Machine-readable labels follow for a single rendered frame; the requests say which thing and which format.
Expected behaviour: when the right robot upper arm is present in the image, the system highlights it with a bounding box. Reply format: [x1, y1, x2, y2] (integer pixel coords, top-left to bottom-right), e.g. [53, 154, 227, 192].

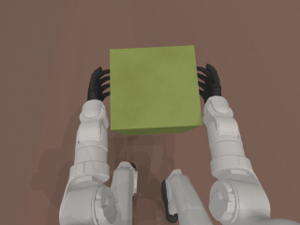
[208, 178, 300, 225]

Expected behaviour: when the left robot upper arm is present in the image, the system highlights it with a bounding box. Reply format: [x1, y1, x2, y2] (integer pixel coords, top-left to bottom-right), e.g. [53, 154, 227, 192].
[59, 184, 118, 225]

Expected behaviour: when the robot left shin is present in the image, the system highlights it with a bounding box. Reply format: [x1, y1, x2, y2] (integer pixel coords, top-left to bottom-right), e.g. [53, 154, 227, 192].
[113, 161, 134, 175]

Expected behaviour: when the robot right foot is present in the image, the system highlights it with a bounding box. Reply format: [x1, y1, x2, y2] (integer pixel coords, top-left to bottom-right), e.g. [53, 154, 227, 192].
[161, 180, 178, 223]

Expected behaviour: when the robot right forearm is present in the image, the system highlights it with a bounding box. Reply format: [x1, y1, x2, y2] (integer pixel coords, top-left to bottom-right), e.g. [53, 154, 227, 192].
[202, 96, 271, 213]

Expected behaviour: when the carton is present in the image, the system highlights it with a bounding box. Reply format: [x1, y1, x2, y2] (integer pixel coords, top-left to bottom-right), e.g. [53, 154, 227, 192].
[110, 45, 203, 136]

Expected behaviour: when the robot right hand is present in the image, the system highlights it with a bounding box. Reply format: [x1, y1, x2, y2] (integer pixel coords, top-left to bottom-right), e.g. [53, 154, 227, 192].
[196, 64, 222, 104]

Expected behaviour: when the robot left forearm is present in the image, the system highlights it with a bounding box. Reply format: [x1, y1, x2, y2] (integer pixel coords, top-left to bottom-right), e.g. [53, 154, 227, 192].
[59, 99, 110, 225]

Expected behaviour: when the robot left hand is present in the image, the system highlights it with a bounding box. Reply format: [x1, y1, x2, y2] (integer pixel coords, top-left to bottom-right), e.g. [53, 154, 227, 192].
[87, 67, 111, 101]

